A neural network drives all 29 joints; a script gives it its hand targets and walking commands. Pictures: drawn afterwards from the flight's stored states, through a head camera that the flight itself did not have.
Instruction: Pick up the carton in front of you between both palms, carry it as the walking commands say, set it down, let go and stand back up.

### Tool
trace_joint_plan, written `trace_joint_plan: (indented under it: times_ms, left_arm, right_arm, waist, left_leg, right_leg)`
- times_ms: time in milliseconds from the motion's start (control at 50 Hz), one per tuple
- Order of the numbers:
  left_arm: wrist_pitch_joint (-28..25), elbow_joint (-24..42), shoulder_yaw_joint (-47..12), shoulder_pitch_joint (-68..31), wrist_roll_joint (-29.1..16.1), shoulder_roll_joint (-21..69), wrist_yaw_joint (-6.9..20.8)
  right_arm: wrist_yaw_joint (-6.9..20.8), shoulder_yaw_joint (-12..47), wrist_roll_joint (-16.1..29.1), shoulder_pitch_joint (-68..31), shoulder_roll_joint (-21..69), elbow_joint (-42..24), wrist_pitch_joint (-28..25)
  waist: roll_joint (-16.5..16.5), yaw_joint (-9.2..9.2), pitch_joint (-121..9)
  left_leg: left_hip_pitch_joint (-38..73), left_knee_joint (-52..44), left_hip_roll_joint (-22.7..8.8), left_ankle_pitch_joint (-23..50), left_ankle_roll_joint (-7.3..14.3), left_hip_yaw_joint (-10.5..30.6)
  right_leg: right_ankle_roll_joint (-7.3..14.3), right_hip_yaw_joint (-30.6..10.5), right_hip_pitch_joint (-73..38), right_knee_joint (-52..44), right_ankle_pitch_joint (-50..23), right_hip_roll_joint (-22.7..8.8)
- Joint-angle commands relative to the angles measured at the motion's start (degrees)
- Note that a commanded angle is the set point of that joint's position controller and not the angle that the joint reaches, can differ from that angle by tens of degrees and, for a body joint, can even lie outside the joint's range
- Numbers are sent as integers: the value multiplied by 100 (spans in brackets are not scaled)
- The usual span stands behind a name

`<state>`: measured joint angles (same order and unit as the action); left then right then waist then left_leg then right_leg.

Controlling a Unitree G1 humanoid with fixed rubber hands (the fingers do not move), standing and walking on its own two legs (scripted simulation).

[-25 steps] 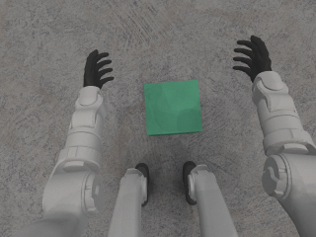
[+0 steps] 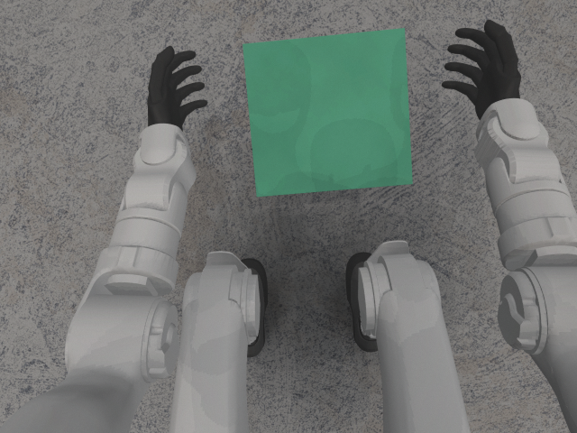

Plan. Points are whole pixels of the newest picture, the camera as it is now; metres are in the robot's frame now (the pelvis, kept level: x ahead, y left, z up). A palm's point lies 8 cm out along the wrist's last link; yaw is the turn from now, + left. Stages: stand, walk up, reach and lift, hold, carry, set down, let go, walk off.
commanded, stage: reach and lift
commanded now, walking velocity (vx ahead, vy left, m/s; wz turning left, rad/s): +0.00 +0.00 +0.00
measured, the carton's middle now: (322, 130) +0.48 -0.05 -0.32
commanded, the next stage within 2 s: none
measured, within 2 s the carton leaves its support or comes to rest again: leaves its support in 1.10 s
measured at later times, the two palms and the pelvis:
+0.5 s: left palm (186, 125) +0.50 +0.16 -0.25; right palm (436, 110) +0.49 -0.22 -0.27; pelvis -0.01 -0.01 -0.08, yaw +1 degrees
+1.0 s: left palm (215, 119) +0.50 +0.11 -0.25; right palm (422, 105) +0.49 -0.19 -0.25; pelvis -0.02 +0.00 -0.07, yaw +0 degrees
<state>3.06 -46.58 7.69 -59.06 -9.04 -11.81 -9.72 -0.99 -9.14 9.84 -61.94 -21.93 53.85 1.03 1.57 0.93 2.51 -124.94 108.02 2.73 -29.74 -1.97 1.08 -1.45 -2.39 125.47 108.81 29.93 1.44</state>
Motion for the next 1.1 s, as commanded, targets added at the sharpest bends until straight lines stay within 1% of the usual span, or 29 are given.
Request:
trace_joint_plan:
  times_ms: [0, 60, 140, 180, 220, 260, 300, 360, 420, 460, 480, 500, 560, 640, 700, 740, 780, 820, 840, 860, 920, 940, 980, 1020, 1080]
  left_arm:
    - [-21, 391, 5, -1556, -123, -548, -56]
    - [-6, -56, 8, -1940, -185, -621, -58]
    - [-115, -647, -32, -2346, -266, -747, -28]
    - [-199, -858, -70, -2502, -317, -829, -8]
    - [-289, -941, -130, -2637, -389, -910, -3]
    - [-367, -1077, -360, -2610, -685, -716, 28]
    - [-403, -1265, -519, -2443, -829, -618, 77]
    - [-470, -1115, -566, -2249, -854, -509, 90]
    - [-504, -944, -619, -1996, -926, -390, 112]
    - [-498, -784, -615, -1941, -929, -377, 108]
    - [-489, -795, -591, -1933, -908, -389, 105]
    - [-483, -849, -550, -1932, -871, -407, 102]
    - [-499, -1032, -410, -1981, -713, -437, 95]
    - [-562, -1201, -360, -2060, -593, -372, 63]
    - [-608, -1255, -542, -2229, -644, -61, 47]
    - [-642, -1268, -698, -2396, -678, 269, 42]
    - [-658, -1333, -746, -2527, -618, 625, 40]
    - [-691, -1470, -564, -2458, -435, 665, -20]
    - [-708, -1413, -660, -2608, -384, 1060, 21]
    - [-708, -1359, -862, -2981, -396, 1736, 130]
    - [-602, -1284, -1109, -3962, -222, 3486, 559]
    - [-547, -1239, -1107, -4172, -134, 3891, 692]
    - [-437, -1107, -1081, -4432, -2, 4416, 884]
    - [-348, -892, -1158, -4582, 21, 4862, 982]
    - [-262, -425, -1423, -4676, -169, 5483, 1035]
  right_arm:
    - [-49, 17, 128, -1649, -880, -383, -39]
    - [-91, 97, 165, -2006, -907, 30, -16]
    - [-156, 239, 225, -2378, -932, 575, -91]
    - [-188, 327, 274, -2533, -960, 766, -158]
    - [-227, 418, 343, -2678, -1008, 819, -234]
    - [-274, 559, 418, -2784, -1018, 766, -328]
    - [-298, 673, 467, -2736, -995, 703, -387]
    - [-301, 686, 447, -2621, -952, 490, -447]
    - [-325, 704, 372, -2347, -855, 332, -462]
    - [-351, 652, 312, -2194, -794, 265, -439]
    - [-355, 632, 292, -2134, -749, 326, -420]
    - [-350, 616, 282, -2094, -693, 419, -404]
    - [-304, 630, 297, -2123, -537, 661, -394]
    - [-272, 741, 381, -2303, -438, 781, -444]
    - [-260, 943, 459, -2514, -193, 820, -485]
    - [-262, 1071, 460, -2690, 58, 832, -517]
    - [-262, 1132, 392, -2852, 320, 857, -543]
    - [-275, 1069, 320, -2850, 457, 1012, -563]
    - [-231, 1220, 318, -3013, 883, 928, -566]
    - [-144, 1446, 352, -3332, 1564, 872, -564]
    - [222, 1778, 275, -4173, 3423, 807, -442]
    - [336, 1815, 212, -4341, 3879, 749, -381]
    - [504, 1803, 104, -4537, 4503, 573, -271]
    - [622, 1807, 97, -4658, 4928, 311, -188]
    - [675, 1997, 229, -4721, 5431, -187, -89]
  waist:
    - [-223, 153, -6269]
    - [-235, 152, -5682]
    - [-219, 143, -5131]
    - [-221, 136, -5004]
    - [-242, 135, -5106]
    - [-304, 269, -5377]
    - [-366, 282, -5511]
    - [-339, 251, -5588]
    - [-492, 365, -5800]
    - [-514, 461, -5799]
    - [-493, 468, -5626]
    - [-461, 452, -5374]
    - [-350, 317, -4732]
    - [-291, 176, -4624]
    - [-284, 170, -4722]
    - [-288, 222, -4785]
    - [-288, 293, -4797]
    - [-334, 218, -4809]
    - [-348, 178, -4809]
    - [-354, 185, -4882]
    - [-315, 195, -4836]
    - [-304, 205, -4806]
    - [-261, 233, -4803]
    - [-110, 241, -5054]
    - [-117, 317, -5881]
  left_leg:
    - [3486, -455, 69, 1115, -135, -348]
    - [3073, -241, 15, 575, -109, -324]
    - [2687, 122, -45, 408, -98, -304]
    - [2568, 316, -63, 488, -101, -300]
    - [2558, 493, -64, 663, -103, -302]
    - [2637, 638, -36, 942, -119, -308]
    - [2539, 754, -6, 1116, -125, -333]
    - [2374, 840, 68, 1358, -147, -393]
    - [2297, 903, 137, 1590, -160, -434]
    - [2222, 883, 174, 1529, -162, -450]
    - [2130, 860, 182, 1429, -160, -452]
    - [2014, 832, 180, 1302, -155, -445]
    - [1803, 748, 149, 1023, -133, -400]
    - [1937, 671, 131, 1007, -108, -352]
    - [2103, 615, 165, 1037, -106, -337]
    - [2210, 584, 225, 1057, -108, -324]
    - [2319, 579, 297, 1061, -97, -299]
    - [2371, 550, 344, 1079, -100, -308]
    - [2364, 557, 388, 1098, -66, -318]
    - [2299, 593, 427, 1179, -56, -331]
    - [2106, 748, 582, 1151, -35, -378]
    - [2047, 797, 625, 1103, -21, -416]
    - [1971, 849, 673, 1007, 2, -485]
    - [2030, 874, 726, 1076, -14, -558]
    - [2420, 918, 810, 1471, -44, -618]
  right_leg:
    - [-49, 478, -3161, -657, -1145, -43]
    - [-8, 434, -2839, -440, -628, -115]
    - [30, 315, -2598, -126, -449, -186]
    - [36, 248, -2573, 32, -544, -207]
    - [28, 202, -2686, 184, -763, -215]
    - [30, 205, -2909, 276, -1083, -207]
    - [18, 179, -3115, 359, -1370, -202]
    - [32, 130, -3289, 459, -1690, -174]
    - [22, 131, -3675, 532, -2108, -134]
    - [28, 151, -3708, 502, -2101, -111]
    - [36, 150, -3585, 476, -1999, -108]
    - [45, 139, -3396, 446, -1857, -110]
    - [67, 82, -2838, 374, -1483, -131]
    - [74, 68, -2575, 342, -1330, -131]
    - [76, 96, -2555, 299, -1275, -101]
    - [76, 123, -2576, 262, -1246, -67]
    - [76, 154, -2584, 242, -1217, -21]
    - [51, 192, -2615, 231, -1196, 14]
    - [56, 194, -2641, 235, -1203, 43]
    - [68, 177, -2648, 236, -1307, 82]
    - [66, 209, -2583, 321, -1340, 244]
    - [71, 237, -2533, 349, -1291, 289]
    - [96, 305, -2417, 389, -1210, 358]
    - [137, 358, -2509, 448, -1306, 406]
    - [149, 474, -2995, 549, -1751, 462]
